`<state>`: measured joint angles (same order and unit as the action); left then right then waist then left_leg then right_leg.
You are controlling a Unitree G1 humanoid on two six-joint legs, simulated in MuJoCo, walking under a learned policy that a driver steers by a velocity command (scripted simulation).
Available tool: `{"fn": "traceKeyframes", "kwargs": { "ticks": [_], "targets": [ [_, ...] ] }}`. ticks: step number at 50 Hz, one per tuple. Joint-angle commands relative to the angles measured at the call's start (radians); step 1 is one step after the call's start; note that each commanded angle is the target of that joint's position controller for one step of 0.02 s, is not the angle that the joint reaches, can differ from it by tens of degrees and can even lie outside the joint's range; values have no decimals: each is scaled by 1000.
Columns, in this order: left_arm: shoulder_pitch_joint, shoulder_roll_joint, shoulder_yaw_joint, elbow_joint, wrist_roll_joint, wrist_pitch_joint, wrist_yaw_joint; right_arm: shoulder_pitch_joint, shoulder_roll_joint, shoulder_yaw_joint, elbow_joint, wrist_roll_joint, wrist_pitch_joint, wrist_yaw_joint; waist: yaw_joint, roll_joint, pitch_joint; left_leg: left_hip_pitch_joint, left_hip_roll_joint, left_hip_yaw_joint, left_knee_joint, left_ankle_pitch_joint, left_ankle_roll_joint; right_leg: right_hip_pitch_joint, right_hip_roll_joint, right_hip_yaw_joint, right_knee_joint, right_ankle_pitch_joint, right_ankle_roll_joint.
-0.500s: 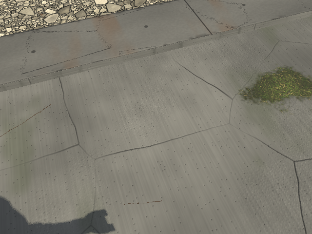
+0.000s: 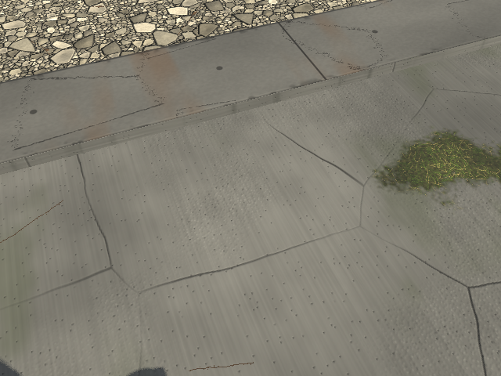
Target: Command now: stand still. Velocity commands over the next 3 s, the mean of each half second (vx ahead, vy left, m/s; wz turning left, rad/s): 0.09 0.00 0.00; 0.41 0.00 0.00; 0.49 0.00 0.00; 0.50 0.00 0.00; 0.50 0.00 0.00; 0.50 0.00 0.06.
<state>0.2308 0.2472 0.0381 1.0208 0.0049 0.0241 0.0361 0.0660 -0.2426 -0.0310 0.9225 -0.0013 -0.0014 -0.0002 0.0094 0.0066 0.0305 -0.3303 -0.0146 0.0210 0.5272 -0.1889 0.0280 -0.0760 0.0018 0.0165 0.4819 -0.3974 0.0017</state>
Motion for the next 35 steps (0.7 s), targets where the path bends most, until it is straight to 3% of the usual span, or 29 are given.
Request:
{"fn": "traceKeyframes", "kwargs": {
  "ticks": [1, 14, 15, 16, 18, 20, 21, 23, 25, 26, 27, 28, 29, 30, 31, 33, 35],
  "targets": [
    [52, 101, 15, 1, 1, -9, 4, -38, -106, -25, -34, 0, -2, -8, 0, -8, -56, 186, 69, -77, -41, 267, 58, -135, -42, 32, -82, 265, -20],
    [82, 66, -4, 67, 3, -30, 4, -30, -102, -30, 43, 1, 15, -29, -5, -8, -10, 199, 52, -75, -64, 153, 37, -185, -38, 18, -117, 155, -20],
    [104, 59, -6, 77, 2, -30, 5, -13, -94, -28, 57, 2, 16, -30, -2, -13, -26, 204, 40, -64, -65, 36, 35, -181, -34, 15, -133, 53, -27],
    [109, 68, -3, 79, -2, -28, 6, -9, -97, -31, 63, 5, 18, -30, -2, -28, -2, 178, 20, -46, -51, -121, 31, -201, -38, 27, -148, -73, -45],
    [109, 106, 9, 60, -10, -33, 11, -28, -108, -36, 59, 8, 9, -29, 12, -70, 67, 56, -19, -9, 10, -335, 22, -222, -87, 104, -192, -292, -105],
    [138, 157, 27, 57, -21, -53, 12, -82, -87, -34, 38, 17, -21, -16, 36, -152, 144, -93, -32, 48, 155, -231, 7, -168, -229, 282, -298, -378, -183],
    [124, 170, 35, 56, -24, -66, 12, -87, -83, -34, 31, 21, -36, -8, 31, -176, 180, -153, 10, 23, 211, -184, 14, -144, -296, 345, -311, -329, -213],
    [111, 136, 33, 52, -28, -86, 7, -48, -80, -36, 36, 30, -64, 8, 3, -165, 187, -184, 44, 14, 181, -197, 34, -78, -308, 318, -262, -137, -210],
    [72, 122, 29, 35, -30, -89, -5, 85, -79, -48, 84, 38, -77, 16, -66, -131, 135, 71, -4, 61, 13, -162, 47, -156, -221, 194, -152, 45, -155],
    [44, 120, 26, 19, -25, -95, -10, 205, -121, -69, 123, 34, -79, 15, -115, -77, 69, 260, -1, 4, -21, -103, 64, -235, -152, 119, 5, 261, -122],
    [37, 62, 11, -18, -24, -104, -10, 331, -216, -97, 152, 30, -84, 17, -142, 167, -2, 442, 171, -342, -169, -196, 171, -430, -1, -39, 345, 276, -39],
    [28, 47, 5, -44, -22, -120, -9, 439, -211, -83, 175, 23, -91, 29, -160, 284, -95, 563, 362, -728, -344, -244, 278, -577, 62, 20, 640, -147, -13],
    [9, 86, 20, -51, -50, -130, -18, 353, -145, -54, 161, 13, -104, 30, -103, 161, -33, 494, 396, -716, -343, -284, 266, -655, 3, 107, 779, -137, -43],
    [-2, 89, 22, -50, -60, -135, -26, 267, -116, -41, 129, 12, -112, 32, -71, 99, 22, 415, 363, -589, -346, -253, 237, -665, -47, 101, 805, -48, -71],
    [-8, 84, 26, -48, -56, -138, -27, 223, -102, -33, 113, 9, -115, 34, -49, 50, 46, 363, 326, -482, -363, -218, 208, -663, -88, 85, 764, 45, -87],
    [-7, 91, 42, -43, -40, -128, -26, 214, -73, -17, 107, 1, -111, 32, -26, 61, 50, 295, 249, -305, -390, -71, 162, -591, -131, 56, 661, 151, -82],
    [-27, 70, 45, -48, -32, -116, -29, 267, -84, -13, 119, -1, -103, 19, -30, 63, 48, 291, 224, -229, -408, 38, 162, -588, -135, 21, 587, 193, -54]
  ]
}}
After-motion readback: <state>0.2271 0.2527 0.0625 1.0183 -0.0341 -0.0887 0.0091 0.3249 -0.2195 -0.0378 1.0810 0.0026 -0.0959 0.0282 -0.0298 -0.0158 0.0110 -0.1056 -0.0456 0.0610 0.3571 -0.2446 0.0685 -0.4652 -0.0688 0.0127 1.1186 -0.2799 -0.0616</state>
